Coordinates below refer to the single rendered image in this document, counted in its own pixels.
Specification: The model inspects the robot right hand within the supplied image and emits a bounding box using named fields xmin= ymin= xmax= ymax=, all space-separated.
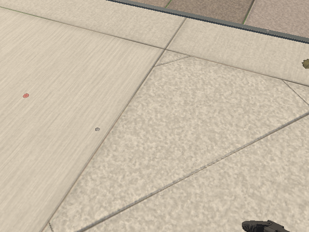
xmin=241 ymin=220 xmax=290 ymax=232

